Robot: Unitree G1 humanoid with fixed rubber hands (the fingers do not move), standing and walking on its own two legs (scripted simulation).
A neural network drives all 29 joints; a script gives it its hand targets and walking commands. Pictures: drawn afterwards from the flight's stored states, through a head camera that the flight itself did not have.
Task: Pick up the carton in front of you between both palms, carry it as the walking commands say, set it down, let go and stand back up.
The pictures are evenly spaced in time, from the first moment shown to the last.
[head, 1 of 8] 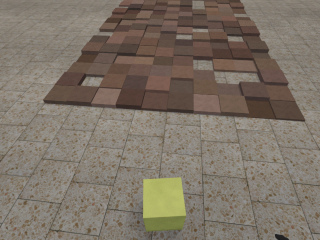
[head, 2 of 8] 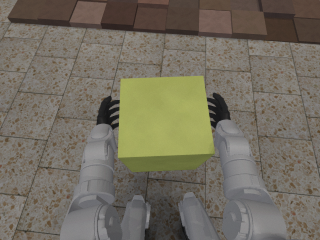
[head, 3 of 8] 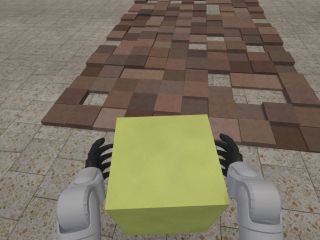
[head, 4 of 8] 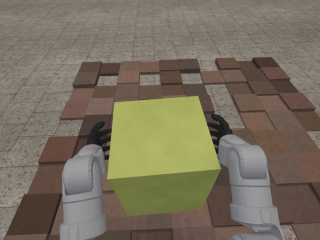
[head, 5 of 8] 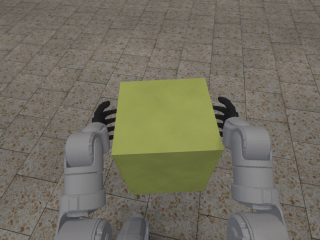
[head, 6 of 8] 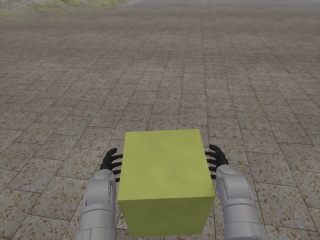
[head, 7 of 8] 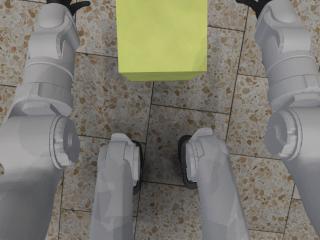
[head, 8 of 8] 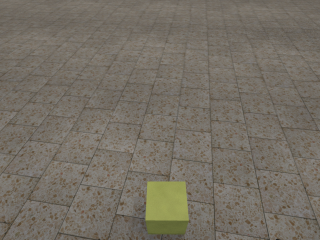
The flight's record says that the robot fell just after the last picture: no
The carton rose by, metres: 0.79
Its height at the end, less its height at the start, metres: +0.00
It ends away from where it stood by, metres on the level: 6.24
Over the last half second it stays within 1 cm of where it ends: yes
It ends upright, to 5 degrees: yes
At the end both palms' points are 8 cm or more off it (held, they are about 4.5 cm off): yes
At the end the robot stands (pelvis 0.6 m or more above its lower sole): yes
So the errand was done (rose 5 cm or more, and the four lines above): yes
